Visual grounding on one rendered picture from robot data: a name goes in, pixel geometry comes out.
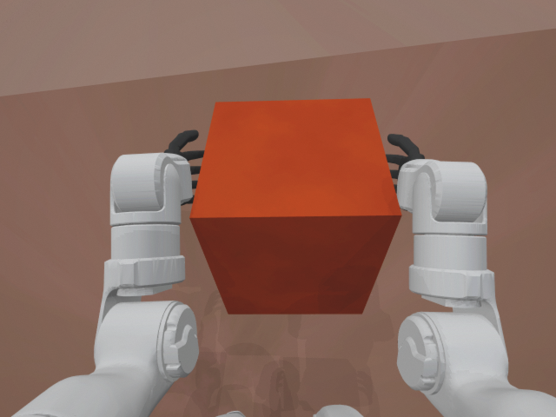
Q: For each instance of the robot left forearm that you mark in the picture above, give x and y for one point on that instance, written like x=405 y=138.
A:
x=146 y=193

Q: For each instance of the right robot hand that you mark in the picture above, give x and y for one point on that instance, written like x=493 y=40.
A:
x=408 y=147

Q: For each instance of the left robot hand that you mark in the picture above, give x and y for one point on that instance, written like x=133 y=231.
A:
x=177 y=144

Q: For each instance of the robot right forearm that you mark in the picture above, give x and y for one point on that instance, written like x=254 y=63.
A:
x=448 y=201

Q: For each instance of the carton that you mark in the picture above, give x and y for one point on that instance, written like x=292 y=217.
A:
x=295 y=206

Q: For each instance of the robot left upper arm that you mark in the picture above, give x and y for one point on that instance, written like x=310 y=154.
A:
x=142 y=348

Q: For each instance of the robot right upper arm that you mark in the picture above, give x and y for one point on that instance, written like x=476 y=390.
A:
x=458 y=361

